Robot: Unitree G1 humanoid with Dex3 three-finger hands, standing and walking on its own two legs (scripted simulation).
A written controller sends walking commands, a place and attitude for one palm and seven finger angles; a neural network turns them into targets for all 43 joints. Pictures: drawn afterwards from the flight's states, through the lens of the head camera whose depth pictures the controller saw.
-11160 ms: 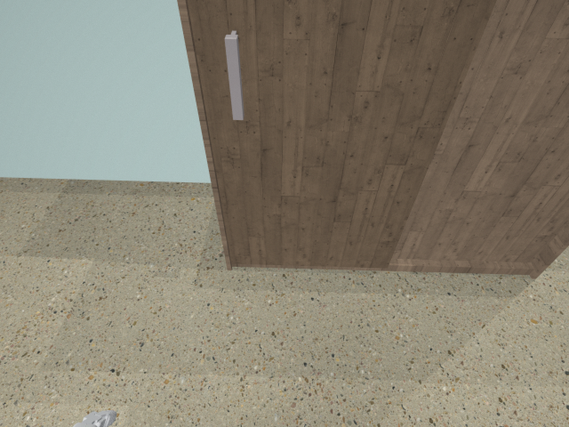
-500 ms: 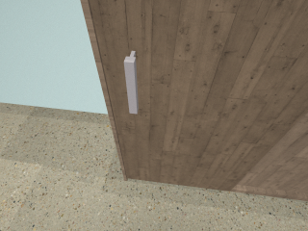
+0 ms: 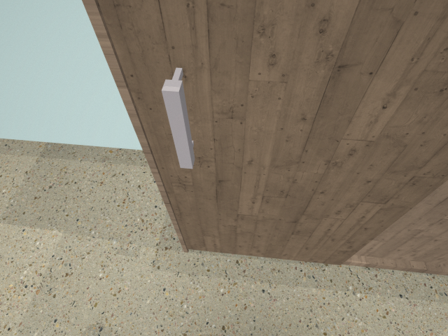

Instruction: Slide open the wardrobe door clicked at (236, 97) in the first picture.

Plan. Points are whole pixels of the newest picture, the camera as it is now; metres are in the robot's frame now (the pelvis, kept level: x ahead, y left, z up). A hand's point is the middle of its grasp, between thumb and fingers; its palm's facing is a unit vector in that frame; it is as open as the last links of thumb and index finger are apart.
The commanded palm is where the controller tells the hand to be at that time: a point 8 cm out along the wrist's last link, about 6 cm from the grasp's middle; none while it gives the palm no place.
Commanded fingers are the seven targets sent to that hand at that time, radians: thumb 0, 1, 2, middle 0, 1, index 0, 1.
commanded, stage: come to a stop and stand still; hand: left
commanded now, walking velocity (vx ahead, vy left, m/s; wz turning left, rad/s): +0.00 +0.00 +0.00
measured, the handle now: (183, 122) +0.45 +0.10 +0.11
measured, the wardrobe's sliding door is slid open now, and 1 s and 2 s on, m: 0.00 0.00 0.00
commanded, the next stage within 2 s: look again from close up in 1.18 s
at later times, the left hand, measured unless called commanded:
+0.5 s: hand out of the picture +0.00 +0.21 -0.16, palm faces +0.00 -0.97 -0.24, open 7.3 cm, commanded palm none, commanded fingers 0.00 0.90 0.90 -0.20 -0.30 -0.20 -0.30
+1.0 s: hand out of the picture -0.11 +0.19 -0.16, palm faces +0.05 -0.98 -0.18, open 7.4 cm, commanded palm none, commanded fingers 0.00 0.90 0.90 -0.20 -0.30 -0.20 -0.30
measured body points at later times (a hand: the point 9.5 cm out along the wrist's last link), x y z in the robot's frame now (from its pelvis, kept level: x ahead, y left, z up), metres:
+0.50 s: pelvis -0.03 +0.02 +0.01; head -0.04 +0.01 +0.46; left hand +0.00 +0.26 -0.14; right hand +0.04 -0.22 -0.14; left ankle -0.03 +0.13 -0.73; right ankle +0.00 -0.09 -0.73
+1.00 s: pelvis -0.08 +0.03 +0.01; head -0.09 +0.03 +0.46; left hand -0.11 +0.25 -0.15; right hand -0.11 -0.19 -0.15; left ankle -0.03 +0.13 -0.72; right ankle -0.01 -0.09 -0.72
